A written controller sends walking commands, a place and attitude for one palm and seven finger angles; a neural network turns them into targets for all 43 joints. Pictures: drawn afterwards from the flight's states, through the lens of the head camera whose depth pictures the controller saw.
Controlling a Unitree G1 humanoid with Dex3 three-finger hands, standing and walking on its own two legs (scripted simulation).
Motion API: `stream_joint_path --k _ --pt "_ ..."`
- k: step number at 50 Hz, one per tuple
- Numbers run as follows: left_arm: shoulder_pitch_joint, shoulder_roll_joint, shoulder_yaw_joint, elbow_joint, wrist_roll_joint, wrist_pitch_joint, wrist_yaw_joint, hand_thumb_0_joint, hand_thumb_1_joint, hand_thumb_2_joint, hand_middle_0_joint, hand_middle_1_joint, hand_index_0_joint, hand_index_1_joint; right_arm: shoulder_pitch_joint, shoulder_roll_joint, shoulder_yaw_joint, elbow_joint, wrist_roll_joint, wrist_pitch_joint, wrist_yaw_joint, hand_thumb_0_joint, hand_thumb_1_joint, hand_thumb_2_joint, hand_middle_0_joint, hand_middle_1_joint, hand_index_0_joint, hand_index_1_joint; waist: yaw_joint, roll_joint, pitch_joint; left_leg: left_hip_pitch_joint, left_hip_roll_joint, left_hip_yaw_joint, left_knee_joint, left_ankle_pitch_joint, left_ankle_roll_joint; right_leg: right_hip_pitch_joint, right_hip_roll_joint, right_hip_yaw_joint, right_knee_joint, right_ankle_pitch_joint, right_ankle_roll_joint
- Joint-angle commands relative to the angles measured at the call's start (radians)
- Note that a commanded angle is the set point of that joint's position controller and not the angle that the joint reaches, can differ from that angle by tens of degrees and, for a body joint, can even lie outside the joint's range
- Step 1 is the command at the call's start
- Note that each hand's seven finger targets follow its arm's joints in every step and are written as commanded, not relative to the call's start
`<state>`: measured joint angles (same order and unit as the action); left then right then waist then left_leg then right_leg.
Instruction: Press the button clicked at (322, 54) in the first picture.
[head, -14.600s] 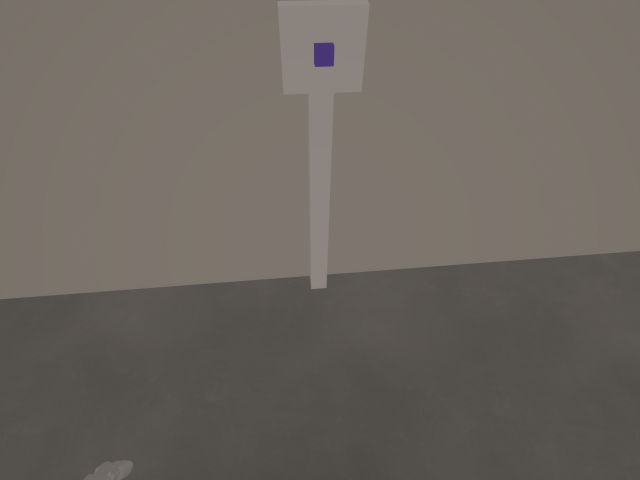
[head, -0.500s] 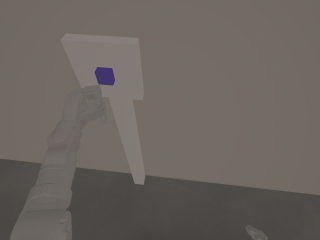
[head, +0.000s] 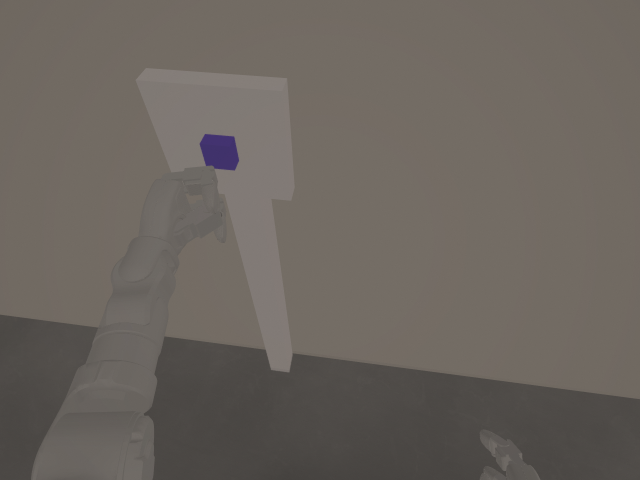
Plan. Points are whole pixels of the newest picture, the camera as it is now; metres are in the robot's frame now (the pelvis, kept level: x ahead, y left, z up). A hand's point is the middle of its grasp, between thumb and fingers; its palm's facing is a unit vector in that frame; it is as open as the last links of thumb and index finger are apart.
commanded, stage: aim a knuckle at the button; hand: left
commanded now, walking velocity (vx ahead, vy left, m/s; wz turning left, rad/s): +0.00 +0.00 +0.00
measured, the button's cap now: (220, 150) +0.50 +0.15 +0.15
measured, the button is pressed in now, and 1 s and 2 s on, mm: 0 5 7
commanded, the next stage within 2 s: press the button with the knuckle in 0.34 s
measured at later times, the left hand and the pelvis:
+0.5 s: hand (223, 220) +0.40 +0.13 +0.12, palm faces -0.10 -0.99 +0.00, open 3.1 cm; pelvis +0.00 +0.00 +0.00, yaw -1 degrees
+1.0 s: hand (236, 193) +0.45 +0.12 +0.12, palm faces -0.10 -0.99 -0.02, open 3.2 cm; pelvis +0.00 -0.01 -0.01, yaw -1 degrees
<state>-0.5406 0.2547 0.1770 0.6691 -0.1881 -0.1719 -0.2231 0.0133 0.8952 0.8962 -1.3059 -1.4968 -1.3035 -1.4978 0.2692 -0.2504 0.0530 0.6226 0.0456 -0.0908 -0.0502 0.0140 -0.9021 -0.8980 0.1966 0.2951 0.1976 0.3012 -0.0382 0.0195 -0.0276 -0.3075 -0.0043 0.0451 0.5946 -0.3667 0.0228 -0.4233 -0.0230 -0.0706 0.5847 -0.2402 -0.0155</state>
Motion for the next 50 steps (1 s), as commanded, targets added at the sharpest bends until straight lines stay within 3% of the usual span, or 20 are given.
stream_joint_path --k 1,6,9,10,14,15,17,18,19,20,23,25,29,31,33,36,39,42,46,50 --pt "-0.394 0.219 0.087 -0.121 -0.001 -0.053 0.002 0.0 0.9 0.9 -1.3 -1.5 -1.3 -1.5 0.013 -0.14 -0.053 -0.116 0.003 -0.031 -0.012 0.0 -0.9 -0.9 0.2 0.3 0.2 0.3 -0.002 -0.038 -0.285 -0.042 -0.004 -0.037 -0.086 0.248 -0.004 0.237 0.008 0.051 -0.028 0.238 -0.017" --pt "-0.37 0.225 0.097 -0.201 -0.017 -0.088 -0.023 0.0 0.9 0.9 -1.3 -1.5 -1.3 -1.5 0.016 -0.137 -0.058 -0.143 0.002 -0.03 -0.005 0.0 -0.9 -0.9 0.2 0.3 0.2 0.3 0.015 -0.024 -0.377 -0.018 0.0 -0.03 -0.066 0.356 -0.006 0.295 0.01 0.056 -0.003 0.356 -0.017" --pt "-0.381 0.184 0.063 -0.251 -0.029 -0.099 -0.033 0.0 0.9 0.9 -1.3 -1.5 -1.3 -1.5 0.014 -0.133 -0.061 -0.144 0.005 -0.034 -0.003 0.0 -0.9 -0.9 0.2 0.3 0.2 0.3 0.0 -0.019 -0.363 0.005 0.004 -0.031 -0.066 0.367 -0.007 0.276 0.014 0.053 -0.011 0.366 -0.015" --pt "-0.349 0.209 0.088 -0.236 -0.032 -0.096 -0.032 0.0 0.9 0.9 -1.3 -1.5 -1.3 -1.5 0.017 -0.138 -0.062 -0.143 0.004 -0.033 -0.003 0.0 -0.9 -0.9 0.2 0.3 0.2 0.3 0.01 -0.041 -0.341 -0.013 0.005 -0.033 -0.067 0.361 -0.005 0.281 0.016 0.054 -0.012 0.357 -0.017" --pt "-0.359 0.151 0.03 -0.267 -0.029 -0.073 -0.027 0.0 0.9 0.9 -1.3 -1.5 -1.3 -1.5 0.011 -0.135 -0.064 -0.135 0.01 -0.035 -0.002 0.0 -0.9 -0.9 0.2 0.3 0.2 0.3 -0.011 0.005 -0.288 0.005 0.004 -0.035 -0.079 0.308 -0.007 0.219 0.017 0.044 -0.031 0.296 -0.016" --pt "-0.372 0.157 0.031 -0.272 -0.025 -0.071 -0.021 0.0 0.9 0.9 -1.3 -1.5 -1.3 -1.5 0.016 -0.137 -0.065 -0.131 0.008 -0.035 -0.004 0.0 -0.9 -0.9 0.2 0.3 0.2 0.3 -0.016 -0.023 -0.284 0.007 0.006 -0.041 -0.08 0.308 -0.005 0.217 0.019 0.04 -0.031 0.286 -0.016" --pt "-0.373 0.126 0.009 -0.302 -0.023 -0.064 -0.011 0.0 0.9 0.9 -1.3 -1.5 -1.3 -1.5 0.008 -0.132 -0.066 -0.135 0.007 -0.039 -0.002 0.0 -0.9 -0.9 0.2 0.3 0.2 0.3 -0.011 0.005 -0.307 0.025 0.004 -0.042 -0.084 0.305 -0.007 0.219 0.017 0.04 -0.03 0.279 -0.017" --pt "-0.346 0.162 0.047 -0.294 -0.024 -0.061 -0.003 0.0 0.9 0.9 -1.3 -1.5 -1.3 -1.5 0.012 -0.137 -0.067 -0.133 0.004 -0.04 -0.003 0.0 -0.9 -0.9 0.2 0.3 0.2 0.3 0.002 -0.019 -0.318 0.015 0.004 -0.045 -0.086 0.302 -0.008 0.235 0.017 0.039 -0.029 0.277 -0.017" --pt "-0.346 0.147 0.033 -0.288 -0.023 -0.058 0.0 0.0 0.9 0.9 -1.3 -1.5 -1.3 -1.5 0.007 -0.134 -0.064 -0.132 0.005 -0.04 -0.004 0.0 -0.9 -0.9 0.2 0.3 0.2 0.3 -0.003 -0.01 -0.304 0.01 0.002 -0.039 -0.088 0.294 -0.006 0.234 0.016 0.042 -0.033 0.277 -0.016" --pt "-0.342 0.195 0.072 -0.272 -0.021 -0.058 0.01 0.0 0.9 0.9 -1.3 -1.5 -1.3 -1.5 0.015 -0.141 -0.063 -0.126 0.003 -0.035 -0.006 0.0 -0.9 -0.9 0.2 0.3 0.2 0.3 0.0 -0.069 -0.299 -0.009 0.004 -0.045 -0.089 0.279 -0.004 0.247 0.018 0.041 -0.034 0.261 -0.014" --pt "-0.37 0.196 0.078 -0.267 -0.017 -0.062 0.022 0.0 0.9 0.9 -1.3 -1.5 -1.3 -1.5 0.004 -0.134 -0.06 -0.128 0.002 -0.036 -0.007 0.0 -0.9 -0.9 0.2 0.3 0.2 0.3 0.0 -0.054 -0.287 -0.021 0.001 -0.035 -0.095 0.256 -0.002 0.253 0.013 0.05 -0.039 0.255 -0.011" --pt "-0.395 0.252 0.113 -0.235 -0.006 -0.067 0.029 0.0 0.9 0.9 -1.3 -1.5 -1.3 -1.5 0.006 -0.14 -0.055 -0.121 0.0 -0.028 -0.012 0.0 -0.9 -0.9 0.2 0.3 0.2 0.3 0.0 -0.069 -0.28 -0.048 -0.001 -0.035 -0.094 0.233 0.0 0.266 0.011 0.057 -0.039 0.233 -0.011" --pt "-0.484 0.213 0.063 -0.17 0.003 -0.075 0.011 0.0 0.9 0.9 -1.3 -1.5 -1.3 -1.5 0.007 -0.134 -0.05 -0.116 0.004 -0.027 -0.015 0.0 -0.9 -0.9 0.2 0.3 0.2 0.3 -0.022 0.003 -0.258 -0.049 -0.006 -0.032 -0.087 0.204 -0.001 0.227 0.01 0.062 -0.042 0.211 -0.015" --pt "-0.5 0.223 0.066 -0.15 0.0 -0.083 -0.002 0.0 0.9 0.9 -1.3 -1.5 -1.3 -1.5 0.015 -0.137 -0.053 -0.116 0.005 -0.028 -0.016 0.0 -0.9 -0.9 0.2 0.3 0.2 0.3 -0.02 0.005 -0.293 -0.042 -0.006 -0.033 -0.076 0.219 -0.001 0.232 0.012 0.063 -0.034 0.226 -0.016" --pt "-0.57 0.179 0.025 -0.123 -0.008 -0.088 -0.017 0.0 0.9 0.9 -1.3 -1.5 -1.3 -1.5 0.028 -0.139 -0.053 -0.107 0.006 -0.031 -0.018 0.0 -0.9 -0.9 0.2 0.3 0.2 0.3 -0.042 -0.01 -0.315 -0.026 -0.006 -0.042 -0.068 0.23 -0.002 0.211 0.015 0.055 -0.027 0.237 -0.016" --pt "-0.562 0.215 0.066 -0.058 -0.017 -0.094 -0.024 0.0 0.9 0.9 -1.3 -1.5 -1.3 -1.5 0.049 -0.148 -0.058 -0.097 0.003 -0.029 -0.017 0.0 -0.9 -0.9 0.2 0.3 0.2 0.3 -0.037 -0.044 -0.346 -0.039 -0.006 -0.041 -0.056 0.257 -0.002 0.224 0.016 0.055 -0.015 0.268 -0.014" --pt "-0.626 0.183 0.034 0.001 -0.007 -0.095 -0.021 0.0 0.9 0.9 -1.3 -1.5 -1.3 -1.5 0.064 -0.148 -0.057 -0.083 0.002 -0.027 -0.014 0.0 -0.9 -0.9 0.2 0.3 0.2 0.3 -0.054 -0.015 -0.31 -0.057 -0.008 -0.04 -0.051 0.238 -0.004 0.174 0.015 0.051 -0.013 0.249 -0.012" --pt "-0.656 0.246 0.088 0.053 0.01 -0.108 0.001 0.0 0.9 0.9 -1.3 -1.5 -1.3 -1.5 0.09 -0.156 -0.061 -0.077 -0.004 -0.021 -0.008 0.0 -0.9 -0.9 0.2 0.3 0.2 0.3 -0.047 -0.057 -0.324 -0.092 -0.01 -0.04 -0.045 0.227 0.0 0.191 0.015 0.058 -0.003 0.242 -0.01" --pt "-0.658 0.274 0.121 0.025 0.023 -0.149 0.021 0.0 0.9 0.9 -1.3 -1.5 -1.3 -1.5 0.109 -0.15 -0.065 -0.086 -0.012 -0.018 0.002 0.0 -0.9 -0.9 0.2 0.3 0.2 0.3 -0.026 -0.014 -0.418 -0.071 -0.008 -0.034 -0.032 0.313 -0.003 0.238 0.018 0.064 0.024 0.327 -0.013" --pt "-0.655 0.278 0.114 0.065 0.029 -0.158 0.012 0.0 0.9 0.9 -1.3 -1.5 -1.3 -1.5 0.125 -0.157 -0.069 -0.08 -0.01 -0.005 0.004 0.0 -0.9 -0.9 0.2 0.3 0.2 0.3 -0.046 -0.054 -0.387 -0.103 -0.004 -0.027 -0.03 0.294 0.002 0.233 0.023 0.065 0.017 0.33 -0.008"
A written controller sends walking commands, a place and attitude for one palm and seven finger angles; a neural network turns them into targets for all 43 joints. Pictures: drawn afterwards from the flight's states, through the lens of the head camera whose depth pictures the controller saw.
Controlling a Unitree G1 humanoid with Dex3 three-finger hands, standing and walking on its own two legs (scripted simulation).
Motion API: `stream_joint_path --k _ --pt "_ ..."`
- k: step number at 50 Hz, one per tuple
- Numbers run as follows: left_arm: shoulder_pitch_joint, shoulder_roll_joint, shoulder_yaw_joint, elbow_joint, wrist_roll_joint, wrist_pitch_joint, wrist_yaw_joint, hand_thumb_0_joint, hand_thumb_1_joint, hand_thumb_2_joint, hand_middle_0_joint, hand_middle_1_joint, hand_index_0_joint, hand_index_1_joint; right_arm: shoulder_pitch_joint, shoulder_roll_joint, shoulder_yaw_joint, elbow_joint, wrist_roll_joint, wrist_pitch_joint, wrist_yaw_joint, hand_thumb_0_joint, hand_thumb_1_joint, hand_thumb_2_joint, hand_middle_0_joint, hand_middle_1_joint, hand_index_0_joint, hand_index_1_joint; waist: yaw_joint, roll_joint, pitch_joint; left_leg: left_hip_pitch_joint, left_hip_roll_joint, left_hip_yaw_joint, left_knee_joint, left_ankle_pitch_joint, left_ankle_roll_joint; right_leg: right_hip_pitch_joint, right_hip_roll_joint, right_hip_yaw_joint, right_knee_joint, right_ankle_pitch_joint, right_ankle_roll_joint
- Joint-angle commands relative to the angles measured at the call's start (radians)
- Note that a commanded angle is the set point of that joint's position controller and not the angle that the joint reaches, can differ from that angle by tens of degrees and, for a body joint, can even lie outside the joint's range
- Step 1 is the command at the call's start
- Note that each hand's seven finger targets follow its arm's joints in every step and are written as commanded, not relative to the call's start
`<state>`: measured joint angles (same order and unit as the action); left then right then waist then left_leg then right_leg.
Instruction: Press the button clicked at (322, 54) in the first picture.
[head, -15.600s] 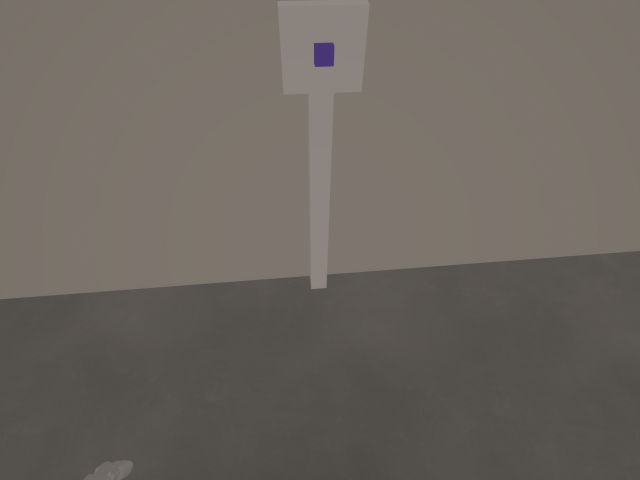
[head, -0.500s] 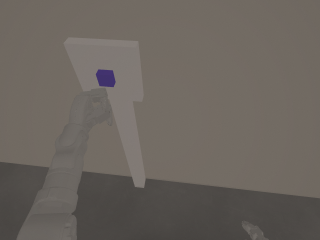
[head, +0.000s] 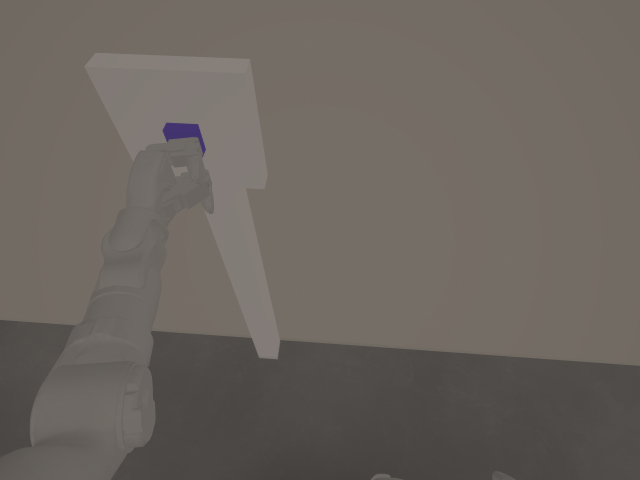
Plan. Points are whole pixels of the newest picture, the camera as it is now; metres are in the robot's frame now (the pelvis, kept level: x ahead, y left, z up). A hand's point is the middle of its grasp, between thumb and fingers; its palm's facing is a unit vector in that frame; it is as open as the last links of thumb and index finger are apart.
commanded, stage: press the button with the knuckle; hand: left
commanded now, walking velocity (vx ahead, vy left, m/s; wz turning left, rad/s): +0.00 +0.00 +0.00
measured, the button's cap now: (186, 136) +0.51 +0.16 +0.15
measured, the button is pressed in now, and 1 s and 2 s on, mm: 5 7 0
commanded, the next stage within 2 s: hold the button down briefly in 0.50 s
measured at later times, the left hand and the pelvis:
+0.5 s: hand (203, 179) +0.46 +0.14 +0.12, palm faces -0.09 -1.00 -0.03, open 3.5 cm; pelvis -0.02 +0.00 -0.01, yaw +1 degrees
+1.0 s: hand (202, 179) +0.46 +0.14 +0.12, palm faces -0.10 -0.99 -0.03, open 3.5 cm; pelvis -0.04 +0.00 -0.01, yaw +1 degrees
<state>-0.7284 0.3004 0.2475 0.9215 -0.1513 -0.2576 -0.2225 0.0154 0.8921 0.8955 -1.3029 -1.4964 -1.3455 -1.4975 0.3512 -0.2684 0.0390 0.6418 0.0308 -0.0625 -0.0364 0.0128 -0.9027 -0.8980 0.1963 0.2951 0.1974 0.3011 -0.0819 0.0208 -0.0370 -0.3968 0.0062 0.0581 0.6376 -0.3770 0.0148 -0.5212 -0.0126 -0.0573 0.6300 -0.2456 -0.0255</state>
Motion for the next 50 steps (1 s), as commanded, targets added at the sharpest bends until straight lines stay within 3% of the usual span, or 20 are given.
stream_joint_path --k 1,2,3,5,7,9,11,15,18,20,23,25,28,30,33,38,40,42,44,50 --pt "-0.504 0.236 0.044 -0.183 -0.011 -0.072 0.009 0.0 0.9 0.9 -1.3 -1.5 -1.3 -1.5 0.046 -0.139 -0.056 -0.094 0.006 -0.032 -0.01 0.0 -0.9 -0.9 0.2 0.3 0.2 0.3 -0.011 -0.057 -0.354 -0.022 -0.013 -0.04 -0.078 0.283 0.01 0.32 0.012 0.053 -0.035 0.321 0.004" --pt "-0.514 0.23 0.039 -0.166 -0.011 -0.069 0.003 0.0 0.9 0.9 -1.3 -1.5 -1.3 -1.5 0.047 -0.14 -0.057 -0.094 0.009 -0.031 -0.012 0.0 -0.9 -0.9 0.2 0.3 0.2 0.3 -0.013 -0.031 -0.344 -0.024 -0.015 -0.037 -0.08 0.259 0.01 0.307 0.012 0.054 -0.04 0.294 0.002" --pt "-0.552 0.238 0.041 -0.156 -0.014 -0.069 0.003 0.0 0.9 0.9 -1.3 -1.5 -1.3 -1.5 0.052 -0.142 -0.056 -0.085 0.008 -0.03 -0.014 0.0 -0.9 -0.9 0.2 0.3 0.2 0.3 -0.025 -0.044 -0.33 -0.029 -0.015 -0.039 -0.08 0.24 0.011 0.299 0.011 0.055 -0.047 0.278 0.004" --pt "-0.56 0.281 0.071 -0.129 -0.01 -0.068 0.003 0.0 0.9 0.9 -1.3 -1.5 -1.3 -1.5 0.061 -0.147 -0.056 -0.082 0.008 -0.025 -0.017 0.0 -0.9 -0.9 0.2 0.3 0.2 0.3 -0.022 -0.039 -0.331 -0.042 -0.016 -0.041 -0.08 0.215 0.013 0.298 0.013 0.059 -0.052 0.246 0.003" --pt "-0.615 0.25 0.041 -0.116 -0.008 -0.074 0.002 0.0 0.9 0.9 -1.3 -1.5 -1.3 -1.5 0.065 -0.141 -0.053 -0.074 0.008 -0.03 -0.018 0.0 -0.9 -0.9 0.2 0.3 0.2 0.3 -0.036 0.012 -0.325 -0.031 -0.018 -0.044 -0.08 0.194 0.011 0.262 0.011 0.056 -0.053 0.217 0.002" --pt "-0.606 0.265 0.059 -0.082 -0.009 -0.08 0.004 0.0 0.9 0.9 -1.3 -1.5 -1.3 -1.5 0.075 -0.145 -0.053 -0.069 0.006 -0.033 -0.017 0.0 -0.9 -0.9 0.2 0.3 0.2 0.3 -0.031 0.006 -0.329 -0.041 -0.017 -0.045 -0.076 0.187 0.009 0.256 0.012 0.057 -0.052 0.206 0.002" --pt "-0.654 0.285 0.065 -0.074 -0.008 -0.091 0.006 0.0 0.9 0.9 -1.3 -1.5 -1.3 -1.5 0.086 -0.15 -0.054 -0.063 0.004 -0.034 -0.018 0.0 -0.9 -0.9 0.2 0.3 0.2 0.3 -0.048 -0.033 -0.343 -0.054 -0.016 -0.048 -0.072 0.182 0.012 0.261 0.013 0.06 -0.05 0.206 0.007" --pt "-0.705 0.27 0.047 -0.037 -0.003 -0.108 0.003 0.0 0.9 0.9 -1.3 -1.5 -1.3 -1.5 0.094 -0.152 -0.052 -0.058 0.001 -0.042 -0.015 0.0 -0.9 -0.9 0.2 0.3 0.2 0.3 -0.061 -0.011 -0.346 -0.061 -0.017 -0.052 -0.066 0.147 0.011 0.232 0.015 0.063 -0.047 0.166 0.006" --pt "-0.754 0.295 0.052 -0.013 0.004 -0.116 0.008 0.0 0.9 0.9 -1.3 -1.5 -1.3 -1.5 0.103 -0.159 -0.052 -0.049 0.002 -0.047 -0.016 0.0 -0.9 -0.9 0.2 0.3 0.2 0.3 -0.078 -0.02 -0.337 -0.084 -0.016 -0.057 -0.067 0.095 0.012 0.21 0.014 0.066 -0.054 0.111 0.011" --pt "-0.778 0.266 0.028 -0.006 0.007 -0.123 0.008 0.0 0.9 0.9 -1.3 -1.5 -1.3 -1.5 0.108 -0.16 -0.053 -0.049 0.001 -0.052 -0.014 0.0 -0.9 -0.9 0.2 0.3 0.2 0.3 -0.087 -0.006 -0.349 -0.068 -0.016 -0.062 -0.06 0.096 0.013 0.185 0.016 0.063 -0.049 0.106 0.009" --pt "-0.813 0.309 0.048 0.028 0.011 -0.123 0.011 0.0 0.9 0.9 -1.3 -1.5 -1.3 -1.5 0.124 -0.169 -0.05 -0.035 0.0 -0.056 -0.016 0.0 -0.9 -0.9 0.2 0.3 0.2 0.3 -0.097 0.0 -0.348 -0.083 -0.013 -0.072 -0.059 0.072 0.01 0.162 0.017 0.061 -0.048 0.075 0.01" --pt "-0.85 0.273 0.015 0.038 0.01 -0.125 0.013 0.0 0.9 0.9 -1.3 -1.5 -1.3 -1.5 0.126 -0.167 -0.05 -0.031 0.0 -0.062 -0.016 0.0 -0.9 -0.9 0.2 0.3 0.2 0.3 -0.116 0.006 -0.327 -0.088 -0.014 -0.073 -0.057 0.04 0.012 0.135 0.018 0.063 -0.057 0.041 0.012" --pt "-0.881 0.271 0.008 0.046 0.011 -0.13 0.02 0.0 0.9 0.9 -1.3 -1.5 -1.3 -1.5 0.138 -0.173 -0.05 -0.022 -0.002 -0.071 -0.015 0.0 -0.9 -0.9 0.2 0.3 0.2 0.3 -0.123 0.034 -0.35 -0.065 -0.011 -0.085 -0.058 0.029 0.009 0.104 0.019 0.057 -0.053 0.021 0.01" --pt "-0.905 0.256 -0.005 0.057 0.005 -0.127 0.023 0.0 0.9 0.9 -1.3 -1.5 -1.3 -1.5 0.146 -0.176 -0.048 -0.015 -0.003 -0.075 -0.017 0.0 -0.9 -0.9 0.2 0.3 0.2 0.3 -0.14 0.0 -0.329 -0.083 -0.01 -0.09 -0.058 0.008 0.011 0.091 0.021 0.056 -0.058 0.003 0.013" --pt "-0.904 0.274 0.008 0.066 0.003 -0.127 0.025 0.0 0.9 0.9 -1.3 -1.5 -1.3 -1.5 0.149 -0.182 -0.048 -0.016 -0.004 -0.082 -0.017 0.0 -0.9 -0.9 0.2 0.3 0.2 0.3 -0.136 -0.007 -0.349 -0.097 -0.012 -0.089 -0.06 -0.021 0.012 0.1 0.019 0.06 -0.06 -0.024 0.016" --pt "-0.899 0.318 0.033 0.103 0.003 -0.124 0.019 0.0 0.9 0.9 -1.3 -1.5 -1.3 -1.5 0.156 -0.187 -0.043 -0.013 -0.002 -0.088 -0.019 0.0 -0.9 -0.9 0.2 0.3 0.2 0.3 -0.136 -0.013 -0.325 -0.139 -0.014 -0.086 -0.059 -0.053 0.014 0.106 0.018 0.068 -0.065 -0.052 0.016" --pt "-0.904 0.314 0.027 0.105 0.001 -0.122 0.014 0.0 0.9 0.9 -1.3 -1.5 -1.3 -1.5 0.156 -0.188 -0.041 -0.017 -0.002 -0.088 -0.02 0.0 -0.9 -0.9 0.2 0.3 0.2 0.3 -0.139 -0.005 -0.308 -0.151 -0.014 -0.085 -0.058 -0.07 0.015 0.098 0.017 0.07 -0.068 -0.07 0.015" --pt "-0.906 0.349 0.049 0.099 0.005 -0.125 0.012 0.0 0.9 0.9 -1.3 -1.5 -1.3 -1.5 0.159 -0.192 -0.042 -0.017 -0.001 -0.089 -0.021 0.0 -0.9 -0.9 0.2 0.3 0.2 0.3 -0.133 0.013 -0.327 -0.15 -0.014 -0.085 -0.056 -0.061 0.014 0.101 0.016 0.071 -0.062 -0.061 0.014" --pt "-0.912 0.328 0.029 0.095 0.003 -0.121 0.008 0.0 0.9 0.9 -1.3 -1.5 -1.3 -1.5 0.159 -0.19 -0.041 -0.02 -0.001 -0.09 -0.022 0.0 -0.9 -0.9 0.2 0.3 0.2 0.3 -0.14 0.017 -0.317 -0.152 -0.013 -0.086 -0.057 -0.069 0.013 0.089 0.015 0.069 -0.063 -0.066 0.016" --pt "-0.855 0.359 0.073 0.092 0.001 -0.121 0.004 0.0 0.9 0.9 -1.3 -1.5 -1.3 -1.5 0.158 -0.192 -0.045 -0.037 -0.006 -0.087 -0.016 0.0 -0.9 -0.9 0.2 0.3 0.2 0.3 -0.115 0.003 -0.357 -0.15 -0.015 -0.084 -0.045 -0.038 0.015 0.117 0.016 0.064 -0.049 -0.046 0.012"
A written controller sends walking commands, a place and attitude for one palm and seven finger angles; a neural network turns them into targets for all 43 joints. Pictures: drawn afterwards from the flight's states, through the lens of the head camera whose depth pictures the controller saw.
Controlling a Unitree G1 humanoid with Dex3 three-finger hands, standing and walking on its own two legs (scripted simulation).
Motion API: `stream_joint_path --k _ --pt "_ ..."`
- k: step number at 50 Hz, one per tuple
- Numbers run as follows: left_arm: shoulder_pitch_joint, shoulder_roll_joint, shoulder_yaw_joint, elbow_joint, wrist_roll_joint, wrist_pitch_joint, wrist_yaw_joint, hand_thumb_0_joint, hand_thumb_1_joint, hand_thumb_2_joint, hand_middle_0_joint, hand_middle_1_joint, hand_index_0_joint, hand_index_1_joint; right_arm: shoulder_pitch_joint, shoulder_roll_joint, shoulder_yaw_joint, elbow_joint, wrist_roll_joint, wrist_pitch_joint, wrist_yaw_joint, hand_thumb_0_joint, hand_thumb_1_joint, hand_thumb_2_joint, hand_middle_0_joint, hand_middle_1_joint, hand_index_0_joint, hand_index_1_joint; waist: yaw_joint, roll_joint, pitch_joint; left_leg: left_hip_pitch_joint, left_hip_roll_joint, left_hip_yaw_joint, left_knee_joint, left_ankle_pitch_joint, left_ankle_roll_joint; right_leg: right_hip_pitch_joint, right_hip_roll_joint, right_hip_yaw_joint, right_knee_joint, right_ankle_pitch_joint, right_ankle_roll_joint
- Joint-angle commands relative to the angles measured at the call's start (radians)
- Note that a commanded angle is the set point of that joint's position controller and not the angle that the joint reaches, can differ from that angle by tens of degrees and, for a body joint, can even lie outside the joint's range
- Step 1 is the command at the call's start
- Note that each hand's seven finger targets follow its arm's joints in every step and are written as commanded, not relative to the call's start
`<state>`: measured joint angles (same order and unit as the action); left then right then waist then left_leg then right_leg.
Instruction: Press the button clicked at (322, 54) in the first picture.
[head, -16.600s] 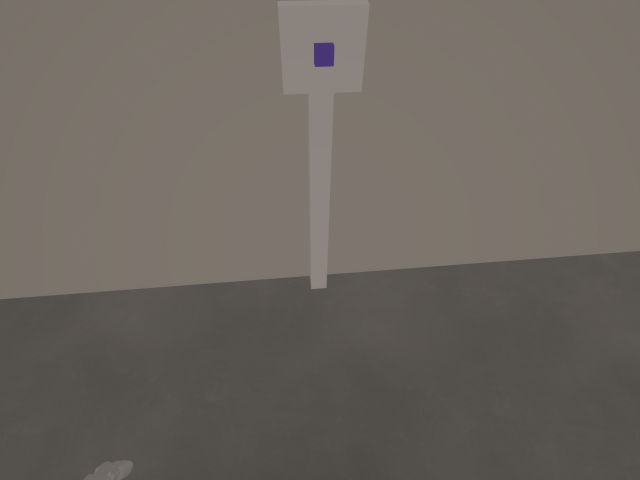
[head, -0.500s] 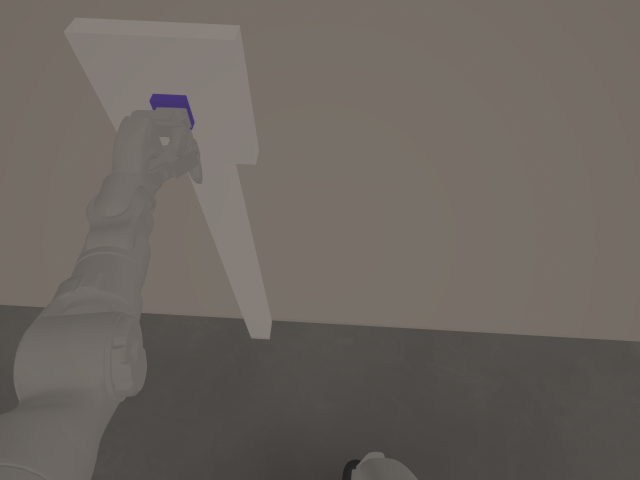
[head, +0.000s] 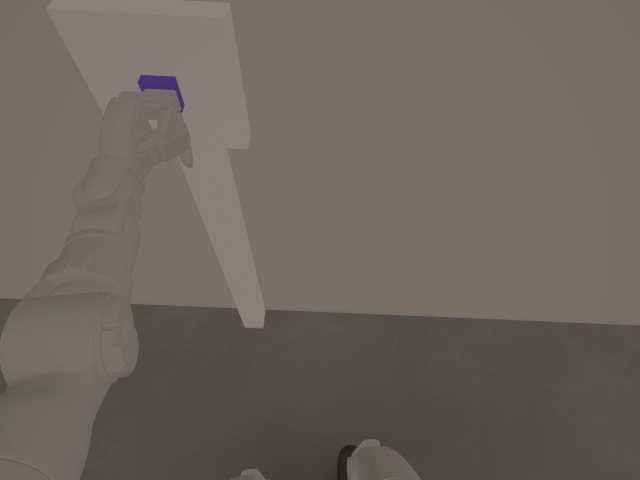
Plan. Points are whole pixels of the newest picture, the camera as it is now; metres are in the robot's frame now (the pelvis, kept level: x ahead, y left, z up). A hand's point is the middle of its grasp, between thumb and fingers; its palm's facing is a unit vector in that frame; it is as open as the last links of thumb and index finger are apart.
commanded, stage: pull the fist back off the button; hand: left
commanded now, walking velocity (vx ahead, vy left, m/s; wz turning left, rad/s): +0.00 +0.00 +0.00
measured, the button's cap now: (163, 90) +0.55 +0.15 +0.16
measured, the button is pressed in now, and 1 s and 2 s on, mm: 7 0 0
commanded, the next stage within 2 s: draw the hand back to the body in 0.90 s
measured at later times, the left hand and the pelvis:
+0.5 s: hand (159, 160) +0.46 +0.15 +0.13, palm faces -0.10 -0.99 -0.01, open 3.2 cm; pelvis +0.03 +0.00 +0.01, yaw -2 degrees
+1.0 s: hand (159, 192) +0.42 +0.15 +0.12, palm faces -0.10 -0.99 -0.02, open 3.1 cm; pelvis +0.05 +0.00 +0.02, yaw +0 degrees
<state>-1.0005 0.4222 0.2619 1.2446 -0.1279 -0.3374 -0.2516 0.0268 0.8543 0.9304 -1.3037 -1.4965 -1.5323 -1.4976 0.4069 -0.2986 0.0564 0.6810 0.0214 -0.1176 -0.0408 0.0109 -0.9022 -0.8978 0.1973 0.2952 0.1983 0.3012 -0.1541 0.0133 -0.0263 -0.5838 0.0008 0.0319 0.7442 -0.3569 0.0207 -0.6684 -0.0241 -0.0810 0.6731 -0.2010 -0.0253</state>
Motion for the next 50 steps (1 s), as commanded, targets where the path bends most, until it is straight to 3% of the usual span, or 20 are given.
stream_joint_path --k 1,7,8,11,14,16,18,21,22,24,25,29,30,32,35,38,40,44,49,50 --pt "-0.564 0.236 0.058 -0.23 -0.022 -0.039 0.03 0.0 0.9 0.9 -1.3 -1.5 -1.3 -1.5 0.098 -0.16 -0.062 -0.081 0.005 -0.03 -0.01 0.0 -0.9 -0.9 0.2 0.3 0.2 0.3 -0.034 0.013 -0.375 0.033 -0.011 -0.055 -0.153 -0.062 0.008 0.27 0.026 0.09 -0.092 -0.094 0.012" --pt "-0.439 0.232 0.08 -0.279 -0.032 -0.041 0.01 0.0 0.9 0.9 -1.3 -1.5 -1.3 -1.5 0.073 -0.15 -0.066 -0.116 0.008 -0.018 -0.005 0.0 -0.9 -0.9 0.2 0.3 0.2 0.3 0.008 0.01 -0.39 0.032 -0.011 -0.03 -0.152 -0.008 0.009 0.334 0.025 0.097 -0.087 -0.032 0.009" --pt "-0.41 0.248 0.101 -0.287 -0.036 -0.04 0.008 0.0 0.9 0.9 -1.3 -1.5 -1.3 -1.5 0.073 -0.152 -0.067 -0.121 0.007 -0.016 -0.005 0.0 -0.9 -0.9 0.2 0.3 0.2 0.3 0.02 -0.026 -0.387 0.024 -0.01 -0.031 -0.156 -0.001 0.009 0.351 0.025 0.094 -0.087 -0.024 0.01" --pt "-0.321 0.262 0.12 -0.338 -0.04 -0.041 -0.003 0.0 0.9 0.9 -1.3 -1.5 -1.3 -1.5 0.055 -0.147 -0.068 -0.147 0.01 -0.004 -0.003 0.0 -0.9 -0.9 0.2 0.3 0.2 0.3 0.05 0.009 -0.402 0.035 -0.009 -0.018 -0.16 0.048 0.007 0.394 0.024 0.097 -0.076 0.039 0.005" --pt "-0.245 0.259 0.13 -0.372 -0.051 -0.025 -0.01 0.0 0.9 0.9 -1.3 -1.5 -1.3 -1.5 0.038 -0.142 -0.07 -0.164 0.015 0.006 -0.004 0.0 -0.9 -0.9 0.2 0.3 0.2 0.3 0.064 -0.036 -0.376 0.028 -0.007 -0.007 -0.166 0.057 0.009 0.419 0.023 0.099 -0.085 0.052 0.008" --pt "-0.16 0.268 0.152 -0.431 -0.061 -0.017 -0.015 0.0 0.9 0.9 -1.3 -1.5 -1.3 -1.5 0.021 -0.137 -0.072 -0.187 0.018 0.013 -0.003 0.0 -0.9 -0.9 0.2 0.3 0.2 0.3 0.094 -0.023 -0.398 0.045 -0.007 -0.001 -0.172 0.1 0.008 0.464 0.023 0.101 -0.08 0.104 0.004" --pt "-0.096 0.227 0.13 -0.505 -0.071 -0.005 -0.021 0.0 0.9 0.9 -1.3 -1.5 -1.3 -1.5 -0.002 -0.127 -0.072 -0.207 0.021 0.017 -0.002 0.0 -0.9 -0.9 0.2 0.3 0.2 0.3 0.106 -0.002 -0.401 0.073 -0.007 0.003 -0.18 0.134 0.007 0.481 0.024 0.094 -0.078 0.149 0.001" --pt "-0.032 0.165 0.084 -0.607 -0.083 0.009 -0.027 0.0 0.9 0.9 -1.3 -1.5 -1.3 -1.5 -0.022 -0.12 -0.076 -0.22 0.026 0.019 0.001 0.0 -0.9 -0.9 0.2 0.3 0.2 0.3 0.105 -0.017 -0.385 0.117 0.0 0.002 -0.186 0.181 0.008 0.478 0.028 0.083 -0.08 0.192 0.0" --pt "-0.046 0.119 0.036 -0.676 -0.083 0.009 -0.032 0.0 0.9 0.9 -1.3 -1.5 -1.3 -1.5 -0.037 -0.114 -0.075 -0.226 0.027 0.018 0.001 0.0 -0.9 -0.9 0.2 0.3 0.2 0.3 0.098 0.031 -0.395 0.152 -0.001 0.003 -0.187 0.203 0.007 0.473 0.028 0.083 -0.079 0.214 -0.001" --pt "0.013 0.054 -0.006 -0.739 -0.098 0.022 -0.039 0.0 0.9 0.9 -1.3 -1.5 -1.3 -1.5 -0.057 -0.107 -0.077 -0.232 0.031 0.013 0.001 0.0 -0.9 -0.9 0.2 0.3 0.2 0.3 0.101 0.03 -0.386 0.197 0.002 -0.003 -0.188 0.231 0.006 0.46 0.03 0.072 -0.083 0.229 -0.004" --pt "0.03 0.054 -0.006 -0.758 -0.106 0.03 -0.039 0.0 0.9 0.9 -1.3 -1.5 -1.3 -1.5 -0.059 -0.11 -0.078 -0.23 0.032 0.013 -0.001 0.0 -0.9 -0.9 0.2 0.3 0.2 0.3 0.094 -0.013 -0.38 0.204 0.003 -0.006 -0.183 0.247 0.01 0.467 0.031 0.07 -0.086 0.243 -0.003" --pt "0.045 0.029 -0.023 -0.748 -0.114 0.096 -0.033 0.0 0.9 0.9 -1.3 -1.5 -1.3 -1.5 -0.089 -0.11 -0.072 -0.213 0.037 0.018 -0.013 0.0 -0.9 -0.9 0.2 0.3 0.2 0.3 0.081 -0.032 -0.273 0.189 -0.001 -0.015 -0.204 0.172 0.007 0.421 0.025 0.062 -0.112 0.174 0.002" --pt "0.041 0.055 -0.007 -0.774 -0.109 0.101 -0.024 0.0 0.9 0.9 -1.3 -1.5 -1.3 -1.5 -0.094 -0.112 -0.071 -0.213 0.036 0.019 -0.016 0.0 -0.9 -0.9 0.2 0.3 0.2 0.3 0.086 -0.028 -0.272 0.199 -0.003 -0.017 -0.201 0.17 0.008 0.423 0.022 0.065 -0.115 0.161 0.0" --pt "0.034 0.02 -0.045 -0.835 -0.094 0.107 -0.012 0.0 0.9 0.9 -1.3 -1.5 -1.3 -1.5 -0.117 -0.098 -0.066 -0.22 0.034 0.014 -0.017 0.0 -0.9 -0.9 0.2 0.3 0.2 0.3 0.093 0.033 -0.297 0.239 -0.007 -0.024 -0.202 0.223 0.005 0.431 0.018 0.06 -0.101 0.207 -0.005" --pt "0.144 0.028 -0.03 -0.949 -0.095 0.089 0.002 0.0 0.9 0.9 -1.3 -1.5 -1.3 -1.5 -0.129 -0.092 -0.065 -0.237 0.023 0.001 -0.011 0.0 -0.9 -0.9 0.2 0.3 0.2 0.3 0.129 0.033 -0.403 0.306 -0.002 -0.034 -0.186 0.368 -0.002 0.494 0.018 0.056 -0.073 0.313 -0.008" --pt "0.215 -0.038 -0.07 -0.986 -0.105 0.099 0.003 0.0 0.9 0.9 -1.3 -1.5 -1.3 -1.5 -0.154 -0.08 -0.062 -0.237 0.025 -0.008 -0.005 0.0 -0.9 -0.9 0.2 0.3 0.2 0.3 0.133 0.021 -0.374 0.327 0.004 -0.036 -0.188 0.433 -0.01 0.492 0.017 0.047 -0.071 0.354 -0.005" --pt "0.284 -0.016 -0.045 -0.954 -0.104 0.127 0.008 0.0 0.9 0.9 -1.3 -1.5 -1.3 -1.5 -0.159 -0.089 -0.061 -0.232 0.025 -0.002 -0.005 0.0 -0.9 -0.9 0.2 0.3 0.2 0.3 0.135 -0.053 -0.326 0.295 0.005 -0.035 -0.193 0.406 -0.006 0.499 0.018 0.042 -0.078 0.347 -0.004" --pt "0.28 -0.011 -0.038 -0.953 -0.087 0.185 0.022 0.0 0.9 0.9 -1.3 -1.5 -1.3 -1.5 -0.18 -0.086 -0.057 -0.235 0.027 0.014 -0.008 0.0 -0.9 -0.9 0.2 0.3 0.2 0.3 0.132 -0.052 -0.264 0.263 -0.004 -0.03 -0.21 0.35 -0.005 0.492 0.01 0.042 -0.092 0.325 -0.002" --pt "0.181 -0.025 -0.07 -1.072 -0.081 0.171 0.029 0.0 0.9 0.9 -1.3 -1.5 -1.3 -1.5 -0.2 -0.072 -0.051 -0.242 0.021 0.005 -0.018 0.0 -0.9 -0.9 0.2 0.3 0.2 0.3 0.129 0.05 -0.337 0.335 -0.006 -0.036 -0.2 0.389 -0.009 0.499 0.009 0.046 -0.089 0.329 -0.01" --pt "0.192 -0.043 -0.083 -1.078 -0.089 0.164 0.027 0.0 0.9 0.9 -1.3 -1.5 -1.3 -1.5 -0.197 -0.07 -0.05 -0.243 0.018 0.001 -0.018 0.0 -0.9 -0.9 0.2 0.3 0.2 0.3 0.125 0.008 -0.354 0.343 -0.004 -0.04 -0.193 0.412 -0.007 0.511 0.013 0.046 -0.085 0.348 -0.009"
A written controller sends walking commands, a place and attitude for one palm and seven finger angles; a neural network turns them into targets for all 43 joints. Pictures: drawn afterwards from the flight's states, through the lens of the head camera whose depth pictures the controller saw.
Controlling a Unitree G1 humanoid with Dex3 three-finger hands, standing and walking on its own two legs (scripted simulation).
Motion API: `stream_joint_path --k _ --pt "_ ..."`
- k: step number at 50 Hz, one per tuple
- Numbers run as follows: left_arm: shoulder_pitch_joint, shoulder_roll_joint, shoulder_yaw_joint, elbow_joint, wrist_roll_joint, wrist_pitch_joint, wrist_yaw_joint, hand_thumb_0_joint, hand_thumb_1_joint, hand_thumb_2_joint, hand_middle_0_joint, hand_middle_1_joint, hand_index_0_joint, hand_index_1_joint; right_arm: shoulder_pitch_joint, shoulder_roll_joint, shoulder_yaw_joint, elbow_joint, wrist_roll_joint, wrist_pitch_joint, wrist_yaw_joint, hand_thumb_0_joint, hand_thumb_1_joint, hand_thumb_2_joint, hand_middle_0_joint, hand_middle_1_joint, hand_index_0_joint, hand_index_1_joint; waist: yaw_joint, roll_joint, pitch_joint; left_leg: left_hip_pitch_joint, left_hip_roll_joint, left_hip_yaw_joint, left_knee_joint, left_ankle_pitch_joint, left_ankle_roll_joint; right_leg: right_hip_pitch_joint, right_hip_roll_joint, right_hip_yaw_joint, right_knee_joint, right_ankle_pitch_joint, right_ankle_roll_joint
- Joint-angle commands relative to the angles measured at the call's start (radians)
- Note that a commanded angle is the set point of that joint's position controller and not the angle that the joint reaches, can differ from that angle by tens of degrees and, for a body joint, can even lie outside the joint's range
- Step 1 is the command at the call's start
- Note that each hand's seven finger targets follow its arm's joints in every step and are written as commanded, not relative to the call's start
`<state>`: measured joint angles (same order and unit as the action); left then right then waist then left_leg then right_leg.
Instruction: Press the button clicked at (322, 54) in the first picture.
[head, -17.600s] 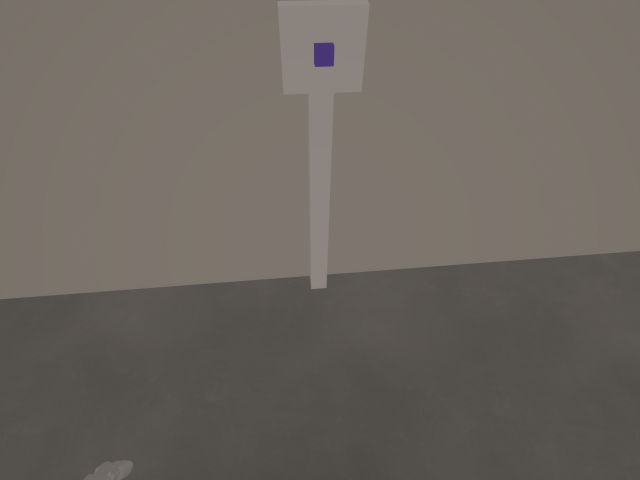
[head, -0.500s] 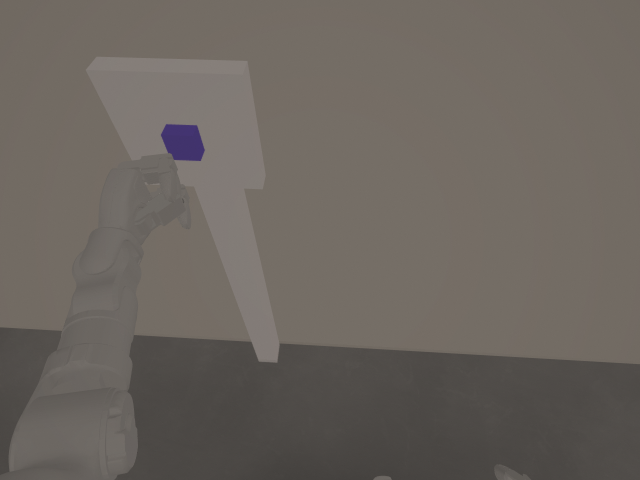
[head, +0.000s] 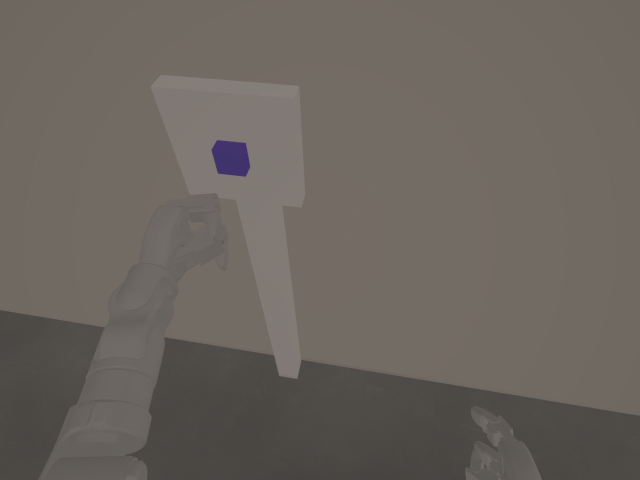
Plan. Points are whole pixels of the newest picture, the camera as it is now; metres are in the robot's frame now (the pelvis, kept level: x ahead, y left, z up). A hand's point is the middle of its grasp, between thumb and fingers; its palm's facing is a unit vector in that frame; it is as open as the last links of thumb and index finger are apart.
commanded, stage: draw the hand back to the body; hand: left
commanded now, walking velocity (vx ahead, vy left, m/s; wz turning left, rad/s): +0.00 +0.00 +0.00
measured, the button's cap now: (232, 156) +0.49 +0.15 +0.15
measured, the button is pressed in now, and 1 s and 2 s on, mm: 0 0 0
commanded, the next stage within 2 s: step back with the hand held close in 1.48 s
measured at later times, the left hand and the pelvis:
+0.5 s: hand (158, 294) +0.27 +0.18 +0.15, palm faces -0.07 -1.00 -0.05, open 3.1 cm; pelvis -0.02 +0.00 +0.01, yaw +0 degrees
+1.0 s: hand (81, 351) +0.20 +0.21 +0.17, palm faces +0.35 -0.88 -0.33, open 3.1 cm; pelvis -0.01 +0.00 +0.02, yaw +0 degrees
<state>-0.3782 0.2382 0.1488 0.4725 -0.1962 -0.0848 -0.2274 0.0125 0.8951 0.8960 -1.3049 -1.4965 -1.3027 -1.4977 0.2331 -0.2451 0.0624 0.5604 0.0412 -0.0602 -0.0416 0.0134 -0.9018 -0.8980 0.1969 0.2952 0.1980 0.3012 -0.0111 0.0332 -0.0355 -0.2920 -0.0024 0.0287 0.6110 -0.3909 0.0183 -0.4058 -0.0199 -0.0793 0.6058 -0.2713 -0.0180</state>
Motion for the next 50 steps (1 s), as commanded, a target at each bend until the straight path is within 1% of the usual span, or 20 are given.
stream_joint_path --k 1,4,7,9,13,15,19,20,21,25,26,28,29,30,32,38,40,43,45,50 --pt "-0.386 0.171 0.068 -0.336 -0.03 -0.1 0.0 0.0 0.9 0.9 -1.3 -1.5 -1.3 -1.5 -0.023 -0.124 -0.059 -0.125 -0.004 -0.064 -0.017 0.0 -0.9 -0.9 0.2 0.3 0.2 0.3 0.003 -0.016 -0.388 0.063 0.002 -0.04 -0.062 0.479 -0.006 0.284 0.007 0.044 -0.013 0.447 -0.017" --pt "-0.218 0.17 0.09 -0.372 -0.049 -0.101 -0.026 0.0 0.9 0.9 -1.3 -1.5 -1.3 -1.5 -0.039 -0.119 -0.056 -0.135 -0.003 -0.077 -0.011 0.0 -0.9 -0.9 0.2 0.3 0.2 0.3 0.037 -0.014 -0.409 0.064 0.002 -0.031 -0.072 0.548 -0.015 0.344 0.003 0.044 -0.006 0.505 -0.017" --pt "-0.099 0.157 0.081 -0.359 -0.05 -0.053 -0.046 0.0 0.9 0.9 -1.3 -1.5 -1.3 -1.5 -0.057 -0.125 -0.056 -0.135 0.008 -0.073 -0.005 0.0 -0.9 -0.9 0.2 0.3 0.2 0.3 0.038 -0.046 -0.281 0.013 0.005 -0.024 -0.1 0.474 -0.011 0.313 0.003 0.036 -0.03 0.46 -0.014" --pt "-0.075 0.159 0.081 -0.394 -0.05 -0.012 -0.048 0.0 0.9 0.9 -1.3 -1.5 -1.3 -1.5 -0.075 -0.127 -0.055 -0.145 0.014 -0.068 -0.005 0.0 -0.9 -0.9 0.2 0.3 0.2 0.3 0.036 -0.045 -0.22 0.0 0.002 -0.024 -0.121 0.399 -0.009 0.291 0.004 0.031 -0.051 0.395 -0.016" --pt "-0.037 0.181 0.112 -0.529 -0.072 0.038 -0.055 0.0 0.9 0.9 -1.3 -1.5 -1.3 -1.5 -0.111 -0.123 -0.052 -0.173 0.015 -0.073 -0.016 0.0 -0.9 -0.9 0.2 0.3 0.2 0.3 0.043 -0.056 -0.228 0.016 -0.004 -0.02 -0.135 0.346 0.0 0.321 0.002 0.039 -0.074 0.356 -0.013" --pt "-0.053 0.187 0.109 -0.582 -0.079 0.041 -0.052 0.0 0.9 0.9 -1.3 -1.5 -1.3 -1.5 -0.122 -0.122 -0.046 -0.175 0.013 -0.082 -0.025 0.0 -0.9 -0.9 0.2 0.3 0.2 0.3 0.031 -0.053 -0.192 0.019 -0.003 -0.024 -0.141 0.297 0.003 0.301 0.006 0.044 -0.093 0.29 -0.011" --pt "-0.026 0.187 0.108 -0.699 -0.083 0.024 -0.049 0.0 0.9 0.9 -1.3 -1.5 -1.3 -1.5 -0.122 -0.111 -0.042 -0.173 0.011 -0.117 -0.039 0.0 -0.9 -0.9 0.2 0.3 0.2 0.3 0.033 0.023 -0.216 0.069 -0.006 -0.033 -0.153 0.29 -0.003 0.299 0.009 0.039 -0.104 0.26 -0.013" --pt "0.001 0.18 0.098 -0.685 -0.087 0.026 -0.054 0.0 0.9 0.9 -1.3 -1.5 -1.3 -1.5 -0.118 -0.113 -0.038 -0.166 0.008 -0.123 -0.04 0.0 -0.9 -0.9 0.2 0.3 0.2 0.3 0.024 -0.009 -0.187 0.062 -0.003 -0.039 -0.153 0.273 -0.001 0.284 0.013 0.037 -0.112 0.237 -0.012" --pt "0.028 0.182 0.101 -0.67 -0.089 0.035 -0.06 0.0 0.9 0.9 -1.3 -1.5 -1.3 -1.5 -0.119 -0.115 -0.039 -0.16 0.012 -0.126 -0.043 0.0 -0.9 -0.9 0.2 0.3 0.2 0.3 0.029 0.012 -0.169 0.053 -0.003 -0.038 -0.159 0.245 -0.002 0.275 0.011 0.039 -0.121 0.207 -0.011" --pt "0.106 0.206 0.125 -0.649 -0.093 0.097 -0.082 0.0 0.9 0.9 -1.3 -1.5 -1.3 -1.5 -0.13 -0.125 -0.037 -0.154 0.017 -0.127 -0.051 0.0 -0.9 -0.9 0.2 0.3 0.2 0.3 0.032 -0.02 -0.097 0.022 -0.004 -0.04 -0.171 0.171 0.003 0.255 0.011 0.042 -0.155 0.108 -0.008" --pt "0.072 0.218 0.084 -0.846 0.03 0.015 0.077 0.0 0.9 0.9 -1.3 -1.5 -1.3 -1.5 -0.155 -0.095 -0.044 -0.158 -0.014 -0.142 -0.049 0.0 -0.9 -0.9 0.2 0.3 0.2 0.3 0.044 -0.004 -0.026 -0.001 0.0 -0.039 -0.21 0.153 0.009 0.261 -0.005 0.065 -0.205 0.052 -0.005" --pt "0.295 0.116 0.047 -0.764 0.049 0.005 0.184 0.0 0.9 0.9 -1.3 -1.5 -1.3 -1.5 -0.15 -0.093 -0.042 -0.135 -0.022 -0.14 -0.042 0.0 -0.9 -0.9 0.2 0.3 0.2 0.3 0.042 -0.052 0.015 0.002 0.009 -0.045 -0.237 0.114 0.005 0.268 -0.008 0.057 -0.222 0.008 -0.003" --pt "0.325 0.138 0.056 -0.816 0.064 -0.003 0.213 0.0 0.9 0.9 -1.3 -1.5 -1.3 -1.5 -0.149 -0.093 -0.045 -0.133 -0.025 -0.132 -0.038 0.0 -0.9 -0.9 0.2 0.3 0.2 0.3 0.047 -0.033 -0.033 0.026 0.012 -0.041 -0.24 0.139 0.006 0.307 -0.01 0.061 -0.221 0.034 -0.005" --pt "0.359 0.165 0.079 -0.823 0.072 -0.014 0.237 0.0 0.9 0.9 -1.3 -1.5 -1.3 -1.5 -0.152 -0.095 -0.047 -0.123 -0.029 -0.127 -0.037 0.0 -0.9 -0.9 0.2 0.3 0.2 0.3 0.052 -0.072 -0.036 0.028 0.015 -0.037 -0.242 0.155 0.008 0.33 -0.009 0.064 -0.233 0.044 -0.003" --pt "0.345 0.189 0.099 -0.887 0.095 -0.038 0.275 0.0 0.9 0.9 -1.3 -1.5 -1.3 -1.5 -0.159 -0.085 -0.047 -0.12 -0.033 -0.119 -0.037 0.0 -0.9 -0.9 0.2 0.3 0.2 0.3 0.049 -0.005 -0.062 0.055 0.01 -0.029 -0.255 0.159 0.006 0.354 -0.013 0.072 -0.239 0.05 -0.005" --pt "0.419 0.201 0.111 -0.998 0.134 -0.079 0.335 0.0 0.9 0.9 -1.3 -1.5 -1.3 -1.5 -0.17 -0.073 -0.049 -0.102 -0.043 -0.128 -0.039 0.0 -0.9 -0.9 0.2 0.3 0.2 0.3 0.054 0.067 -0.073 0.112 0.006 -0.032 -0.283 0.204 0.003 0.391 -0.007 0.064 -0.261 0.088 -0.01" --pt "0.48 0.196 0.106 -0.996 0.14 -0.083 0.339 0.0 0.9 0.9 -1.3 -1.5 -1.3 -1.5 -0.173 -0.078 -0.054 -0.098 -0.044 -0.13 -0.037 0.0 -0.9 -0.9 0.2 0.3 0.2 0.3 0.054 0.0 -0.051 0.114 0.01 -0.034 -0.283 0.228 0.005 0.39 -0.002 0.062 -0.272 0.096 -0.007" --pt "0.569 0.176 0.108 -1.007 0.142 -0.088 0.341 0.0 0.9 0.9 -1.3 -1.5 -1.3 -1.5 -0.172 -0.076 -0.059 -0.093 -0.044 -0.125 -0.031 0.0 -0.9 -0.9 0.2 0.3 0.2 0.3 0.059 -0.001 -0.031 0.125 0.011 -0.031 -0.287 0.267 0.005 0.393 0.0 0.058 -0.266 0.138 -0.006" --pt "0.658 0.18 0.129 -0.989 0.14 -0.087 0.338 0.0 0.9 0.9 -1.3 -1.5 -1.3 -1.5 -0.168 -0.08 -0.065 -0.091 -0.048 -0.121 -0.027 0.0 -0.9 -0.9 0.2 0.3 0.2 0.3 0.067 -0.051 -0.012 0.116 0.013 -0.03 -0.283 0.289 0.006 0.397 0.001 0.057 -0.272 0.157 -0.004" --pt "0.745 0.219 0.192 -1.046 0.143 -0.093 0.341 0.0 0.9 0.9 -1.3 -1.5 -1.3 -1.5 -0.171 -0.075 -0.071 -0.1 -0.047 -0.108 -0.025 0.0 -0.9 -0.9 0.2 0.3 0.2 0.3 0.078 -0.033 -0.004 0.12 0.014 -0.025 -0.276 0.317 0.003 0.402 0.003 0.064 -0.268 0.189 -0.003"
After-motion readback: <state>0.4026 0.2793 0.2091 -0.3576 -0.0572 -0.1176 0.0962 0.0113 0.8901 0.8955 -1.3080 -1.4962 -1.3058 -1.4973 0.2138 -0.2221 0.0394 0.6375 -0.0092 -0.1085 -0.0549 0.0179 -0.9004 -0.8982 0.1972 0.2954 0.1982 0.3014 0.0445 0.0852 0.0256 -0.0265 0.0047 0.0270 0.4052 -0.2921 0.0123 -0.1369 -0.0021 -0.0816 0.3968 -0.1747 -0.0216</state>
